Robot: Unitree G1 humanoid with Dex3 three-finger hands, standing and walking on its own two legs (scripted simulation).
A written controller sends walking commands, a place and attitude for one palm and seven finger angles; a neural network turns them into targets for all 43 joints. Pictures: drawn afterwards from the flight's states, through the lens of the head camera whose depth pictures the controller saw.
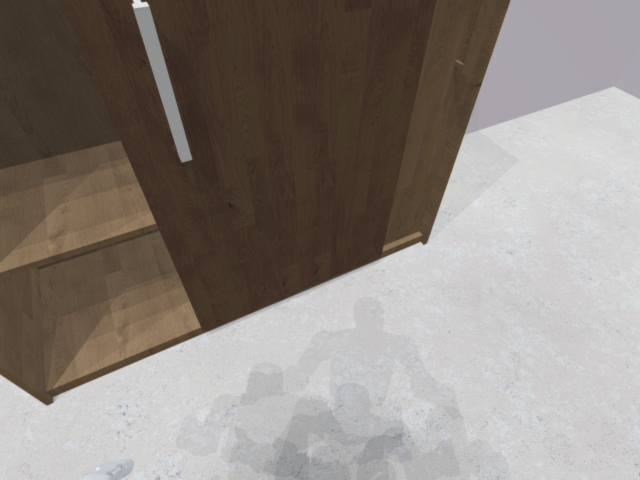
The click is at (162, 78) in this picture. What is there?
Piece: wardrobe's sliding door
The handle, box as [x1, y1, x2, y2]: [132, 0, 191, 162]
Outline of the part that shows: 133,0 132,6 179,157 182,162 191,159 191,156 149,7 146,2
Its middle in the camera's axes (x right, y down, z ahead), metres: -0.28 -0.27 +0.69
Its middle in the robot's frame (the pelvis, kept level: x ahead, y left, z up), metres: +0.70 +0.33 +0.13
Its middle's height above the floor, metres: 0.90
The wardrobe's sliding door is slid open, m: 0.48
